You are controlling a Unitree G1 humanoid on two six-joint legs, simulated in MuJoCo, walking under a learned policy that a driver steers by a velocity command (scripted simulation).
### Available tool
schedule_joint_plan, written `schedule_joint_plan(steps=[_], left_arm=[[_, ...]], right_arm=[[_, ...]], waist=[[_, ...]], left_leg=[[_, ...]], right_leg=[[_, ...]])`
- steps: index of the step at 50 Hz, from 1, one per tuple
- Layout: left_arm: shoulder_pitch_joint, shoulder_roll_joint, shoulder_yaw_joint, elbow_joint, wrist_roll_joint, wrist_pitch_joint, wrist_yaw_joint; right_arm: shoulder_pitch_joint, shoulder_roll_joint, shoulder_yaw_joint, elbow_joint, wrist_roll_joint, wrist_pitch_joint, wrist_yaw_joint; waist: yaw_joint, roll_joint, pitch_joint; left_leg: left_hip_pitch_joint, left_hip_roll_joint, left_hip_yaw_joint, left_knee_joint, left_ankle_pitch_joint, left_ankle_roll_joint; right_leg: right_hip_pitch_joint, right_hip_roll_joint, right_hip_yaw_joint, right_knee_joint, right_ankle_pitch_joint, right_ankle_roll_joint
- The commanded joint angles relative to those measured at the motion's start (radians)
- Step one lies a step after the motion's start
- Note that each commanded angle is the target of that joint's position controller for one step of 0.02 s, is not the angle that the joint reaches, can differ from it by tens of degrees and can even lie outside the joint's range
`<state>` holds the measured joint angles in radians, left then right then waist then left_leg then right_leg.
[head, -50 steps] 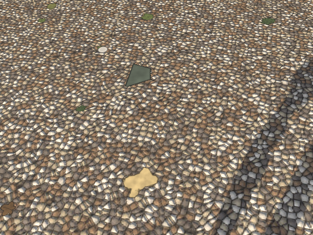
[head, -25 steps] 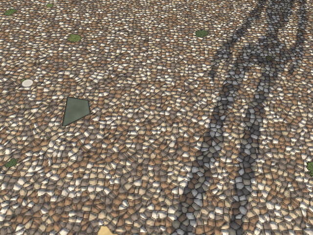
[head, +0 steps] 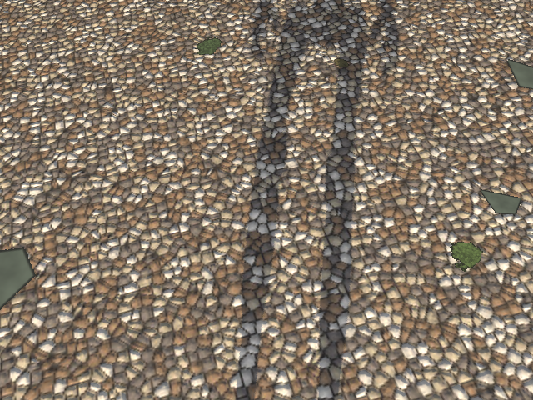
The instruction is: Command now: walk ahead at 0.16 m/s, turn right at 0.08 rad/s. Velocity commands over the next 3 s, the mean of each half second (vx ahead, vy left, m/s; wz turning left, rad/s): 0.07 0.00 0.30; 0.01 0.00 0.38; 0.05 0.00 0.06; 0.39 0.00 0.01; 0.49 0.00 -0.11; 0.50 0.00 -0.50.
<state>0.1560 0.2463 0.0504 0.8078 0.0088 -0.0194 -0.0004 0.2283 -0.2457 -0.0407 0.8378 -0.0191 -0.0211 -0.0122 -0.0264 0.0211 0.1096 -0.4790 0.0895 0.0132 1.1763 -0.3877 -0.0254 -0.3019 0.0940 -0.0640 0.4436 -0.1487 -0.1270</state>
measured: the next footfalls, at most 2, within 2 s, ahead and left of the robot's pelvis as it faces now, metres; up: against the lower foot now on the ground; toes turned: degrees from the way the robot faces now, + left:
left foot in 0.42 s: +0.08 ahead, +0.13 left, +0.00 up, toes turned +14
right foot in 0.92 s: +0.16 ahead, -0.06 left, +0.00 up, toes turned +26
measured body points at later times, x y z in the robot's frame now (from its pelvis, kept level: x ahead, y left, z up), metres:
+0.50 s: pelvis +0.06 +0.04 +0.00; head +0.09 +0.07 +0.45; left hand +0.09 +0.33 -0.14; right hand +0.22 -0.20 -0.11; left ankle +0.04 +0.12 -0.74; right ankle +0.04 -0.06 -0.68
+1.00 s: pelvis +0.07 +0.01 +0.00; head +0.10 +0.00 +0.45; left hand +0.06 +0.30 -0.10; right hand +0.28 -0.18 -0.13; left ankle +0.02 +0.11 -0.72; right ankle +0.12 -0.07 -0.74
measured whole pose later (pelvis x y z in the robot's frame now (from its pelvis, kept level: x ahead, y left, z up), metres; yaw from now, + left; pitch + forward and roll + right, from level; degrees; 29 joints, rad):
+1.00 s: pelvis +0.07 +0.01 +0.00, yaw +26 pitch +0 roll +1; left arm 0.19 0.24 0.02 0.80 0.02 0.02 0.03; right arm 0.19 -0.28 -0.05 0.83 -0.01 0.05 -0.01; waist -0.01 0.05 0.05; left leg -0.29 -0.11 -0.14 0.66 -0.43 0.03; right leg -0.21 0.02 0.00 0.46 -0.23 -0.04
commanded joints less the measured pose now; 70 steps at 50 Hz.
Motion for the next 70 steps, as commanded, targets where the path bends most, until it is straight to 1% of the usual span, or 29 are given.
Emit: schedule_joint_plan(steps=[1, 6, 11, 16, 18, 20, 21, 22, 23, 25, 27, 29, 34, 40, 43, 45, 46, 47, 48, 49, 51, 53, 57, 59, 61, 62, 64, 67, 70], left_arm=[[0.048, 0.081, 0.004, -0.021, 0.012, -0.036, 0.006], [0.053, 0.096, -0.004, 0.011, 0.009, -0.033, 0.02], [0.106, 0.111, 0.007, 0.029, 0.014, -0.001, 0.038], [0.11, 0.134, 0.024, 0.033, 0.015, 0.019, 0.045], [0.101, 0.15, 0.032, 0.032, 0.014, 0.026, 0.046], [0.096, 0.164, 0.041, 0.034, 0.013, 0.032, 0.046], [0.101, 0.131, 0.034, 0.01, 0.014, 0.031, 0.041], [0.049, 0.058, 0.016, -0.046, 0.0, 0.038, 0.042], [0.013, 0.083, 0.016, -0.042, 0.013, 0.052, 0.047], [0.015, 0.092, 0.021, -0.032, -0.001, 0.051, 0.039], [0.032, 0.127, 0.03, -0.029, 0.019, 0.05, 0.03], [0.048, 0.117, 0.029, -0.031, 0.016, 0.056, 0.024], [-0.002, 0.112, 0.023, -0.067, 0.007, 0.068, 0.03], [-0.001, 0.109, 0.015, -0.075, -0.001, 0.062, 0.034], [0.033, 0.107, 0.012, -0.07, -0.007, 0.055, 0.039], [0.1, 0.087, 0.005, -0.047, -0.001, 0.041, 0.043], [0.092, 0.125, 0.007, -0.052, 0.016, 0.028, 0.05], [0.036, 0.19, 0.008, -0.08, 0.024, 0.019, 0.051], [0.034, 0.202, 0.01, -0.069, 0.018, 0.02, 0.04], [0.017, 0.151, -0.004, -0.068, 0.015, 0.015, 0.03], [-0.038, 0.116, -0.018, -0.064, 0.011, 0.011, 0.029], [-0.013, 0.123, -0.018, -0.041, 0.008, 0.01, 0.036], [0.044, 0.134, -0.016, 0.007, 0.008, 0.016, 0.032], [0.033, 0.142, -0.011, 0.025, 0.005, 0.022, 0.031], [0.052, 0.125, -0.014, 0.03, 0.002, 0.015, 0.024], [0.067, 0.101, -0.016, 0.041, -0.007, 0.016, 0.021], [0.036, 0.111, -0.013, 0.075, 0.0, 0.023, 0.027], [0.045, 0.109, -0.012, 0.108, 0.004, 0.025, 0.022], [0.053, 0.116, -0.006, 0.134, 0.009, 0.031, 0.016]], right_arm=[[0.216, -0.05, -0.013, 0.039, 0.003, 0.033, 0.008], [0.103, -0.065, -0.018, 0.029, -0.002, 0.047, 0.006], [0.016, -0.061, -0.02, -0.01, -0.007, 0.058, 0.012], [0.005, -0.047, -0.023, -0.037, 0.002, 0.061, 0.015], [0.014, -0.042, -0.024, -0.047, 0.008, 0.056, 0.017], [0.05, -0.057, -0.027, -0.052, 0.006, 0.039, 0.018], [0.084, -0.157, -0.051, -0.052, -0.008, 0.027, 0.01], [0.126, -0.275, -0.084, -0.053, 0.001, 0.027, 0.009], [0.189, -0.244, -0.083, -0.031, 0.014, 0.033, 0.005], [0.049, -0.173, -0.064, -0.058, 0.016, 0.05, -0.005], [-0.024, -0.143, -0.054, -0.085, 0.024, 0.055, -0.008], [0.005, -0.161, -0.059, -0.082, 0.023, 0.05, -0.001], [0.05, -0.202, -0.072, -0.078, 0.011, 0.05, 0.0], [0.013, -0.194, -0.063, -0.087, -0.005, 0.056, 0.007], [-0.02, -0.192, -0.056, -0.083, -0.005, 0.061, 0.007], [-0.059, -0.176, -0.045, -0.08, 0.011, 0.064, 0.001], [-0.035, -0.13, -0.03, -0.083, 0.011, 0.059, 0.0], [0.032, -0.067, -0.012, -0.081, 0.015, 0.055, 0.0], [0.009, -0.14, -0.032, -0.067, 0.01, 0.066, -0.009], [0.005, -0.159, -0.038, -0.053, 0.01, 0.071, -0.01], [0.011, -0.134, -0.036, -0.022, 0.012, 0.073, -0.001], [0.017, -0.114, -0.027, 0.001, 0.004, 0.073, 0.006], [-0.016, -0.087, -0.01, 0.035, 0.02, 0.071, -0.008], [0.012, -0.082, -0.004, 0.068, 0.018, 0.064, -0.016], [0.004, -0.143, -0.009, 0.079, -0.004, 0.048, -0.022], [-0.033, -0.16, -0.012, 0.1, 0.009, 0.045, -0.017], [-0.039, -0.103, 0.005, 0.117, 0.008, 0.032, -0.009], [-0.018, -0.11, 0.01, 0.159, 0.009, 0.026, -0.019], [0.02, -0.14, -0.002, 0.182, 0.004, 0.034, -0.019]], waist=[[-0.035, -0.048, -0.204], [-0.001, -0.113, -0.155], [0.039, -0.098, -0.116], [0.049, -0.102, -0.108], [0.041, -0.106, -0.12], [0.0, -0.063, -0.138], [0.002, 0.096, -0.172], [-0.02, 0.281, -0.158], [-0.052, 0.123, -0.19], [0.013, 0.041, -0.102], [0.037, 0.069, -0.116], [0.031, 0.047, -0.159], [0.0, 0.086, -0.146], [-0.007, 0.108, -0.153], [0.008, 0.113, -0.147], [0.058, 0.078, -0.138], [0.037, -0.021, -0.138], [-0.014, -0.202, -0.157], [0.018, -0.23, -0.145], [0.007, -0.162, -0.115], [-0.013, -0.158, -0.084], [-0.004, -0.18, -0.098], [0.034, -0.179, -0.136], [0.01, -0.16, -0.134], [0.033, -0.089, -0.158], [0.07, 0.028, -0.113], [0.036, 0.018, -0.083], [0.039, 0.035, -0.075], [0.027, 0.05, -0.056]], left_leg=[[0.117, -0.013, -0.026, -0.084, 0.072, 0.006], [0.081, -0.038, -0.029, -0.284, 0.16, 0.019], [0.027, -0.037, 0.002, -0.352, 0.067, 0.029], [0.056, -0.06, 0.042, -0.441, -0.05, 0.053], [0.103, -0.077, 0.062, -0.531, -0.034, 0.069], [0.244, -0.078, 0.026, -0.757, 0.192, 0.097], [0.374, 0.066, -0.19, -0.832, 0.447, 0.149], [0.468, 0.31, -0.508, -0.834, 0.98, 0.337], [0.48, 0.307, -0.452, -0.816, 0.978, 0.407], [0.399, 0.172, -0.314, -0.837, 0.789, 0.334], [0.413, 0.099, -0.26, -0.834, 0.795, 0.284], [0.435, 0.087, -0.258, -0.822, 0.825, 0.279], [0.429, 0.08, -0.334, -0.827, 0.671, 0.277], [0.339, 0.075, -0.364, -0.816, 0.591, 0.258], [0.308, 0.073, -0.395, -0.789, 0.604, 0.233], [0.242, 0.032, -0.39, -0.746, 0.499, 0.169], [0.182, -0.023, -0.355, -0.688, 0.339, 0.111], [0.1, -0.158, -0.22, -0.569, 0.029, 0.064], [0.181, -0.193, -0.142, -0.462, -0.181, 0.054], [0.195, -0.175, -0.159, -0.382, -0.162, 0.049], [0.199, -0.163, -0.146, -0.357, -0.079, 0.029], [0.192, -0.156, -0.113, -0.417, -0.064, 0.008], [0.255, -0.135, -0.055, -0.655, -0.01, 0.0], [0.363, -0.12, -0.048, -0.868, 0.206, 0.012], [0.481, -0.014, -0.17, -0.865, 0.367, 0.033], [0.381, -0.007, -0.171, -0.82, 0.381, 0.061], [0.311, -0.011, -0.175, -0.858, 0.291, 0.062], [0.305, -0.019, -0.174, -0.883, 0.27, 0.059], [0.275, -0.037, -0.202, -0.901, -0.185, 0.113]], right_leg=[[0.1, -0.299, 0.12, -0.155, 0.829, -0.095], [0.141, -0.289, 0.034, -0.169, 0.658, -0.041], [0.211, -0.358, 0.063, -0.153, 0.469, -0.102], [0.257, -0.399, 0.079, -0.079, 0.476, -0.116], [0.269, -0.399, 0.068, -0.023, 0.492, -0.092], [0.201, -0.356, 0.004, 0.104, 0.394, -0.006], [0.06, -0.267, -0.076, 0.308, 0.171, 0.066], [-0.209, -0.046, -0.097, 0.504, -0.456, 0.133], [-0.238, -0.073, 0.042, 0.661, -0.52, 0.14], [-0.271, -0.108, 0.092, 0.682, -0.36, 0.15], [-0.264, -0.108, 0.088, 0.654, -0.272, 0.165], [-0.246, -0.097, 0.085, 0.638, -0.25, 0.179], [-0.251, -0.097, 0.097, 0.498, -0.253, 0.191], [-0.097, -0.086, 0.086, 0.349, -0.26, 0.158], [0.011, -0.072, 0.076, 0.206, -0.254, 0.132], [0.17, -0.077, 0.073, -0.08, -0.068, 0.112], [0.234, -0.195, 0.206, -0.186, -0.038, 0.092], [0.282, -0.41, 0.448, -0.24, 0.136, 0.028], [0.107, -0.479, 0.482, -0.202, 0.246, -0.098], [0.083, -0.436, 0.441, -0.21, 0.23, -0.118], [0.08, -0.323, 0.304, -0.199, 0.187, -0.059], [0.152, -0.282, 0.248, -0.159, 0.3, -0.042], [0.237, -0.276, 0.253, -0.101, 0.354, -0.043], [0.201, -0.258, 0.246, -0.081, 0.319, -0.001], [0.108, -0.227, 0.238, -0.077, 0.178, 0.059], [0.133, -0.166, 0.18, -0.128, 0.068, 0.07], [0.188, -0.16, 0.168, -0.11, 0.035, 0.08], [0.196, -0.173, 0.172, -0.107, 0.07, 0.074], [0.117, -0.102, 0.124, -0.04, -0.319, 0.06]])
Over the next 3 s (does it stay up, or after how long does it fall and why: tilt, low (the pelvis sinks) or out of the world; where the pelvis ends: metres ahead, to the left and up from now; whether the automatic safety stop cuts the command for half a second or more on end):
stays up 0.76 0.28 0.01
